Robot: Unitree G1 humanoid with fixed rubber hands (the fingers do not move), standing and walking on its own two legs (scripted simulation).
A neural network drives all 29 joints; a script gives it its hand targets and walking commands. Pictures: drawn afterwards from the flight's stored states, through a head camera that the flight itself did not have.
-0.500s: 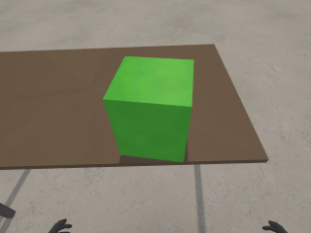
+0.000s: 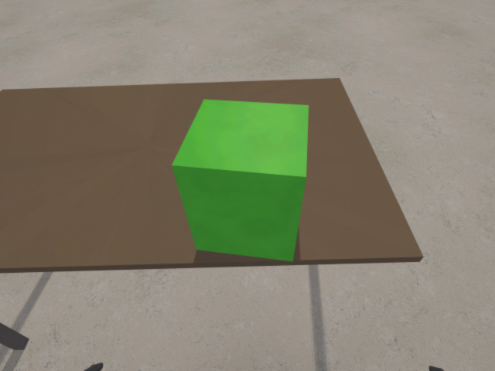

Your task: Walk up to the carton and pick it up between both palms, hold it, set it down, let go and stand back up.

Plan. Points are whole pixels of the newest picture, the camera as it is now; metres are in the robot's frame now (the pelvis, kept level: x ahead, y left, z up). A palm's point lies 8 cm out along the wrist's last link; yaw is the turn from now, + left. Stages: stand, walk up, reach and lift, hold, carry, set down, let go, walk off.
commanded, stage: walk up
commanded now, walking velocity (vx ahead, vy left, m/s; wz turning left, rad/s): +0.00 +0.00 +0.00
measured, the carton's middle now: (249, 181) +0.48 +0.03 +0.04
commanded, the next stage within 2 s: reach and lift in 1.06 s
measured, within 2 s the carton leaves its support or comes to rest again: neither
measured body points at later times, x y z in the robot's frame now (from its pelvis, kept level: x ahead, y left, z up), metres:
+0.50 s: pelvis +0.02 -0.01 +0.00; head +0.03 -0.01 +0.45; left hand +0.11 +0.31 -0.12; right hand +0.14 -0.32 -0.11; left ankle +0.00 +0.13 -0.74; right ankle +0.01 -0.12 -0.74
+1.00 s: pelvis +0.03 -0.01 +0.00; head +0.03 -0.01 +0.45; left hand +0.13 +0.31 -0.11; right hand +0.15 -0.33 -0.11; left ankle +0.00 +0.13 -0.74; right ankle +0.01 -0.12 -0.74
